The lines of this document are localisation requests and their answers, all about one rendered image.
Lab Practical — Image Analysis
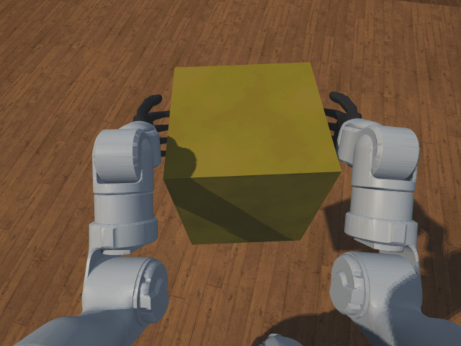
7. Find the right robot upper arm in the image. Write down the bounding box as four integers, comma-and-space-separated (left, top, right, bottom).
329, 252, 461, 346

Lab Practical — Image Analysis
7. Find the left robot upper arm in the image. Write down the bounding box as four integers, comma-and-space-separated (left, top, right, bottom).
13, 257, 169, 346

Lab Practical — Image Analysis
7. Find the robot right shin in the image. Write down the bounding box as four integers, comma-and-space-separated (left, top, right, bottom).
266, 334, 282, 340

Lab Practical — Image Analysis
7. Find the right robot hand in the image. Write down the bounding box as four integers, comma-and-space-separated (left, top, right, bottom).
323, 92, 362, 149

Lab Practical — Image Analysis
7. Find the robot right forearm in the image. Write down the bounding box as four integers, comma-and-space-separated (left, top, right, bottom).
336, 118, 423, 305

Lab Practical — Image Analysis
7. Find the robot left forearm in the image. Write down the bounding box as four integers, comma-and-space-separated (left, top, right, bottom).
82, 121, 161, 308

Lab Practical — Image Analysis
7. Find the left robot hand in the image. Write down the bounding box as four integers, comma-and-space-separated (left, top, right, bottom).
133, 94, 170, 157

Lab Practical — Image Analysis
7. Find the carton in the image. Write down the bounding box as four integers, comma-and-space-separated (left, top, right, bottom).
163, 62, 341, 245

